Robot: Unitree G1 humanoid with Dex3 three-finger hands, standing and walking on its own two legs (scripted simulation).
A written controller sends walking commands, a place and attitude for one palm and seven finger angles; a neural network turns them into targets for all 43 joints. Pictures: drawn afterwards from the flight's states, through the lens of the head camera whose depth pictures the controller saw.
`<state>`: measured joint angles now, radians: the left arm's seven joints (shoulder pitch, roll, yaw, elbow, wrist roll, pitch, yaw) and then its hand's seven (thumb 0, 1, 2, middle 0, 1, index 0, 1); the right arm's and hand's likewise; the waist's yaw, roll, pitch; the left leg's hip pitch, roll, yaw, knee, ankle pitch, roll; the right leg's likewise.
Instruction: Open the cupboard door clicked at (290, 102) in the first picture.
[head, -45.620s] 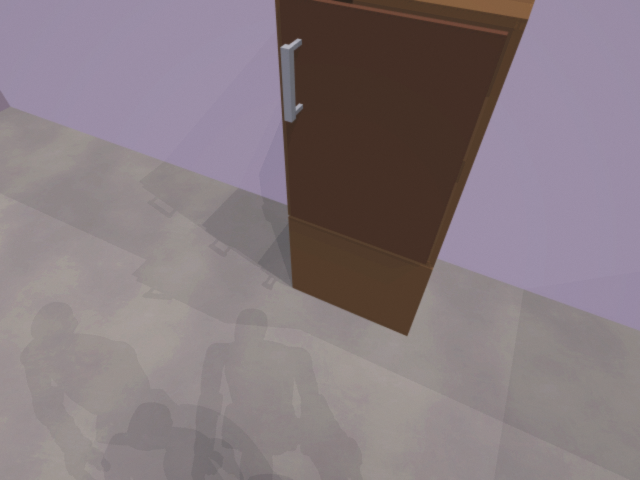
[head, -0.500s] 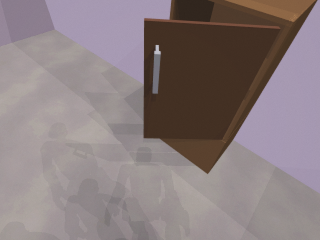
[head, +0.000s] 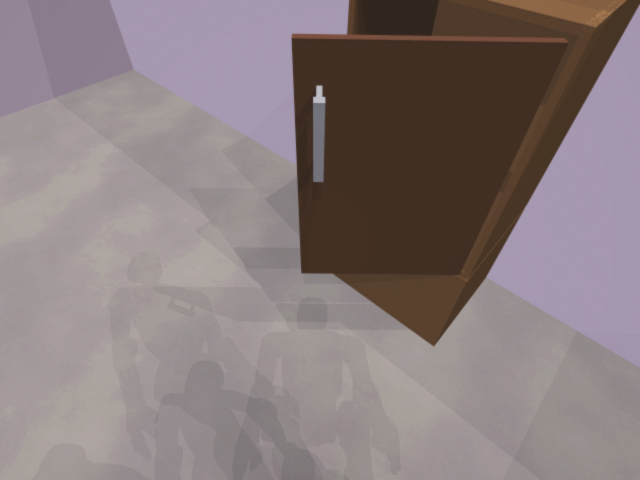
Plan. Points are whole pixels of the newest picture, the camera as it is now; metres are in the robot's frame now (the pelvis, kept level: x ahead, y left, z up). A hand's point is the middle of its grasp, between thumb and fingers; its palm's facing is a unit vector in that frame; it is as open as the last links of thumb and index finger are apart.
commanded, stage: look again from close up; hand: left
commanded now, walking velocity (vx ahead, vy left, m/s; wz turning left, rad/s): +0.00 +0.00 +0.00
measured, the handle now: (318, 135) +0.64 +0.05 +0.09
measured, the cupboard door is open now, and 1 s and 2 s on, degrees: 42 42 42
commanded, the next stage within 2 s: shuffle to correct the standing spot in 0.12 s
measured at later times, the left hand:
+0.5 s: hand out of the picture -0.05 +0.11 -0.17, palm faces +0.05 -0.98 -0.17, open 7.4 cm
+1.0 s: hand out of the picture +0.04 -0.04 -0.18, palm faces +0.15 -0.99 -0.09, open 7.4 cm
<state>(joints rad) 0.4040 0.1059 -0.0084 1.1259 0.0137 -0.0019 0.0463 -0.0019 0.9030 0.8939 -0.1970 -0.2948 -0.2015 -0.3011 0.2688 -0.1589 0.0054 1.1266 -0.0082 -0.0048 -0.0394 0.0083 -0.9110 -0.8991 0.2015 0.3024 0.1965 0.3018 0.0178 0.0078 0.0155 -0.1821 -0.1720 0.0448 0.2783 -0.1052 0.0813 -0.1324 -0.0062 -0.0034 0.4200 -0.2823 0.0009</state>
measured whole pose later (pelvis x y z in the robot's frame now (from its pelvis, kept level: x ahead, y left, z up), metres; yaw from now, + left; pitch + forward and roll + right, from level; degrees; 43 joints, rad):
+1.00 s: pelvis +0.10 -0.17 +0.00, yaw +5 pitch +2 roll -1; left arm 0.40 0.10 0.01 1.10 0.03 -0.03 0.02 0.00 0.91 0.89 -0.20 -0.29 -0.20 -0.30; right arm 0.24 -0.16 -0.05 1.05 -0.03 -0.02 -0.01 0.01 -0.91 -0.90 0.20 0.30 0.19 0.30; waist 0.02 -0.04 0.00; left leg -0.40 0.03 0.11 0.71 -0.31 0.01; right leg -0.16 0.04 -0.06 0.43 -0.30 -0.05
